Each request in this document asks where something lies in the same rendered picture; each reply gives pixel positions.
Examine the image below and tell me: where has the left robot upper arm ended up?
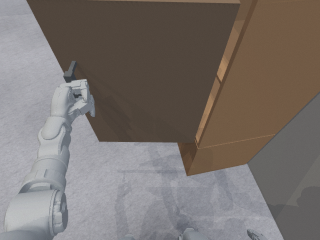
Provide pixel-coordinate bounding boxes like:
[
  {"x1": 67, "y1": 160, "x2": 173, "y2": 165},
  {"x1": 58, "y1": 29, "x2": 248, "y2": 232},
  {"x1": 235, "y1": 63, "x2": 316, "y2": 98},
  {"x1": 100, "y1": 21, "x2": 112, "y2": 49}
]
[{"x1": 0, "y1": 189, "x2": 68, "y2": 240}]

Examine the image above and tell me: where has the handle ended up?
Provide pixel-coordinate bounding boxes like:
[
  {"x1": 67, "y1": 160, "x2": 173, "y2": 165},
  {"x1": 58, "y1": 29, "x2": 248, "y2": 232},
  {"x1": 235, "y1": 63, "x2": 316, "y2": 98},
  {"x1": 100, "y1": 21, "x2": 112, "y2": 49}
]
[{"x1": 63, "y1": 61, "x2": 82, "y2": 99}]

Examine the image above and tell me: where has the robot left forearm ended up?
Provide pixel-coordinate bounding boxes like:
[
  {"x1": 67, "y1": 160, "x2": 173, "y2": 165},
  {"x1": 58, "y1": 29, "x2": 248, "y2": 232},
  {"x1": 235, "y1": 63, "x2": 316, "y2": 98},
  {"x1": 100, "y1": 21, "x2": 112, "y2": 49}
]
[{"x1": 3, "y1": 116, "x2": 72, "y2": 232}]

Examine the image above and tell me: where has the cupboard door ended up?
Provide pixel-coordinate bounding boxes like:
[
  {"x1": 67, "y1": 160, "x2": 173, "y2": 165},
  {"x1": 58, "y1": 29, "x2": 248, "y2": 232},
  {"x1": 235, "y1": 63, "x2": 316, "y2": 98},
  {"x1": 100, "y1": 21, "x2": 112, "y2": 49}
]
[{"x1": 26, "y1": 0, "x2": 241, "y2": 143}]

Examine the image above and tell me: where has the robot right shin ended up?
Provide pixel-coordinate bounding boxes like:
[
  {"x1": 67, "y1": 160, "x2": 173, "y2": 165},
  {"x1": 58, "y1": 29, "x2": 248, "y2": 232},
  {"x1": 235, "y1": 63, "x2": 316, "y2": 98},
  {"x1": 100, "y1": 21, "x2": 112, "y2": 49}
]
[{"x1": 183, "y1": 228, "x2": 194, "y2": 233}]

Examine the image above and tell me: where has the robot left hand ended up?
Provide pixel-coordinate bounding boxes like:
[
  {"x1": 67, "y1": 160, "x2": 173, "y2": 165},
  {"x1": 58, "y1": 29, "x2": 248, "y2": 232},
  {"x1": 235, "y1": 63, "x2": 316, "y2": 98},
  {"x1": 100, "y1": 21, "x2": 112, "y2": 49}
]
[{"x1": 50, "y1": 79, "x2": 96, "y2": 124}]

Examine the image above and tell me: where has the robot shin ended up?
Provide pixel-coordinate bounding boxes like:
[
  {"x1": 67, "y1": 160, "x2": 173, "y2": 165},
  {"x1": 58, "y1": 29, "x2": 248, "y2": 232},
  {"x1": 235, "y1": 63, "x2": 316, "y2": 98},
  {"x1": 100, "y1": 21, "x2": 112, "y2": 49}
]
[
  {"x1": 124, "y1": 234, "x2": 134, "y2": 238},
  {"x1": 183, "y1": 228, "x2": 194, "y2": 233}
]

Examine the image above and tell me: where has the robot right hand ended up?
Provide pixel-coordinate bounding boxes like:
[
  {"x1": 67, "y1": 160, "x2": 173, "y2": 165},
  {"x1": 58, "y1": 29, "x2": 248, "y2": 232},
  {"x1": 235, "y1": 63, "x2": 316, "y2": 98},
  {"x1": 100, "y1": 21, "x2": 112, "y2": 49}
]
[{"x1": 247, "y1": 228, "x2": 268, "y2": 240}]

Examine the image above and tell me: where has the robot left shin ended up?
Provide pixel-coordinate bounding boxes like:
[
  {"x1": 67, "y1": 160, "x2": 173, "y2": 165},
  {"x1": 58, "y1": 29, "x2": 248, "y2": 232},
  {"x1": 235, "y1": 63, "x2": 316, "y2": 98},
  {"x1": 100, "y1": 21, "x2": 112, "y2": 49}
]
[{"x1": 124, "y1": 234, "x2": 134, "y2": 238}]

